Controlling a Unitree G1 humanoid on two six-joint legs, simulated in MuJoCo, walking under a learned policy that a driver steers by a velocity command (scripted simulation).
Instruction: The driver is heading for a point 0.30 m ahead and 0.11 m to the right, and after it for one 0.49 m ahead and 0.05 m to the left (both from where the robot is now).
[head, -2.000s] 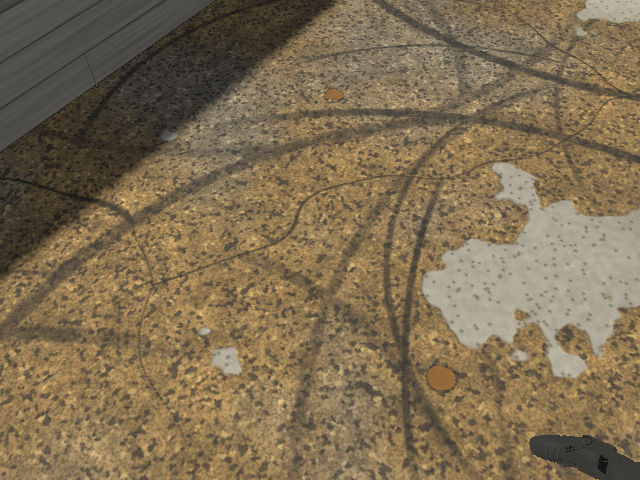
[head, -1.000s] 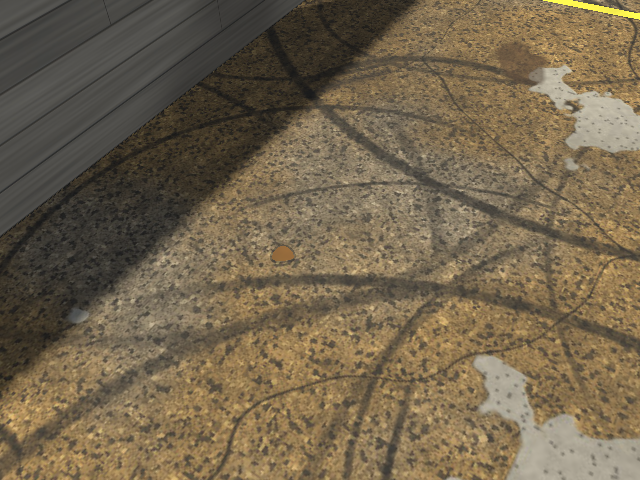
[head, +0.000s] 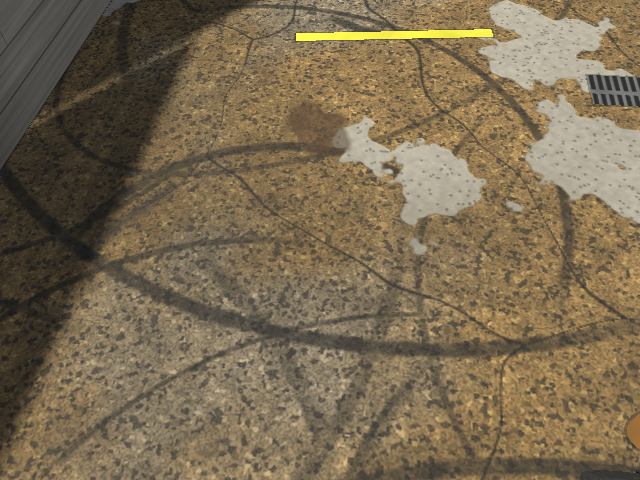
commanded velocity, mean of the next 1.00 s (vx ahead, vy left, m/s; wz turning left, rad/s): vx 0.21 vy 0.00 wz -0.45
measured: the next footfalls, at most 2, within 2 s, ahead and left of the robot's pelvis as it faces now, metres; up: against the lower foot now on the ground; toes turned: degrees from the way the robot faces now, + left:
left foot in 0.20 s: +0.30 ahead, +0.15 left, +0.00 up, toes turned -10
right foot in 0.66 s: +0.33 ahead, -0.13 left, +0.00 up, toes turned -25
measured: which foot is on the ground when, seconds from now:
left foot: up 0.00-0.18, down 0.20-0.66, up 0.68-0.98, down 1.00-1.00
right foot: down 0.00-0.20, up 0.22-0.64, down 0.66-1.00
